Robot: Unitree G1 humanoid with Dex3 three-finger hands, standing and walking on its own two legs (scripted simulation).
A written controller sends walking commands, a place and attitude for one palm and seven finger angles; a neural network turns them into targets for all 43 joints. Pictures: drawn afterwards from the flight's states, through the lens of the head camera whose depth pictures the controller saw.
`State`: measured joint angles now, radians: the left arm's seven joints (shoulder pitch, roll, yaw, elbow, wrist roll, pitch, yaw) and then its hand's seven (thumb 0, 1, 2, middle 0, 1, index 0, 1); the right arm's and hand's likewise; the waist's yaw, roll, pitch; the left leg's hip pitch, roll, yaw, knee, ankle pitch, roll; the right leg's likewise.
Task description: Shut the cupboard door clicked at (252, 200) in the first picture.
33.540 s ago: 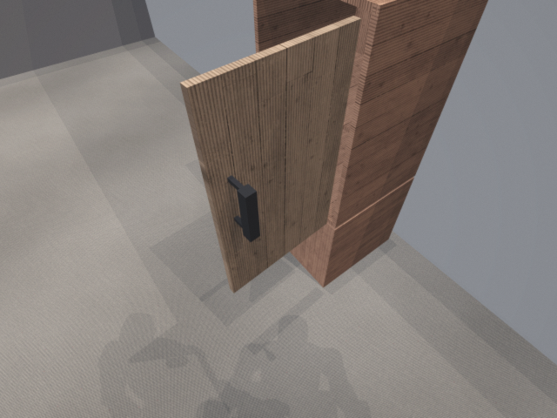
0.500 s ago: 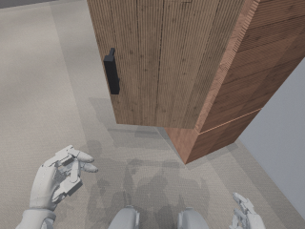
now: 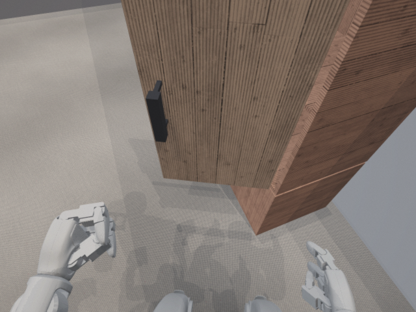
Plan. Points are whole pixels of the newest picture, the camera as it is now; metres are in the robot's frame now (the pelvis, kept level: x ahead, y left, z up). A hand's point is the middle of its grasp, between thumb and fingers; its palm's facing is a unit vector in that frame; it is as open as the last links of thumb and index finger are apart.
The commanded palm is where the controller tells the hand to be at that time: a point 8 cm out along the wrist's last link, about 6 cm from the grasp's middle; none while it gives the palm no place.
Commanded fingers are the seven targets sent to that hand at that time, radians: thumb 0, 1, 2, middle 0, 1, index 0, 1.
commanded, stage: raise the hand and make a fist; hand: left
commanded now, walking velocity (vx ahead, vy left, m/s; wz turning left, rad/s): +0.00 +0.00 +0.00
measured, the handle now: (160, 111) +0.51 +0.16 +0.07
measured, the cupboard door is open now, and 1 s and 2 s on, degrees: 62 62 62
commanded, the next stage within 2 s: bring the fist close to the handle in 0.52 s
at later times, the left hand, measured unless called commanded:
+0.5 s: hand (116, 236) +0.22 +0.17 +0.08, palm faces -0.03 -1.00 -0.05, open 3.1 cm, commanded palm +0.20 +0.22 +0.08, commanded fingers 0.00 0.90 0.90 -1.30 -1.50 -1.30 -1.50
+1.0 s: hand (138, 199) +0.29 +0.15 +0.08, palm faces -0.07 -1.00 -0.03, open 3.1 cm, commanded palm +0.27 +0.21 +0.08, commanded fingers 0.00 0.90 0.90 -1.30 -1.50 -1.30 -1.50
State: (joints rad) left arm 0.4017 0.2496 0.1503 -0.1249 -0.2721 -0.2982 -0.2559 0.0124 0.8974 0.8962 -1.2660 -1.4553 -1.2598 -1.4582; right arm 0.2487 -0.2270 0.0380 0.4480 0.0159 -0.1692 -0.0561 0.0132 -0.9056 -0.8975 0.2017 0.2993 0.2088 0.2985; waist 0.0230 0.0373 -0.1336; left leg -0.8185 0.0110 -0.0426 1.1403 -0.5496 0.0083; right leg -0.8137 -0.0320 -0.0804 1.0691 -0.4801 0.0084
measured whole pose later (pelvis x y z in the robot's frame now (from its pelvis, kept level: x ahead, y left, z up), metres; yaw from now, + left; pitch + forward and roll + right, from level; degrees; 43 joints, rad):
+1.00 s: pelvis -0.01 -0.01 +0.01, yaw +0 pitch +12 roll -1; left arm 0.04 0.23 0.13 0.14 -0.25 -0.27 -0.23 0.01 0.90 0.90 -1.30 -1.49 -1.30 -1.50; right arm 0.26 -0.25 0.03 0.52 0.03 -0.17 -0.07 0.01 -0.91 -0.90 0.20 0.30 0.21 0.30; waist 0.00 0.04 -0.12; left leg -0.79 0.01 -0.02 1.08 -0.50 0.00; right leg -0.81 -0.03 -0.06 1.04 -0.45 0.00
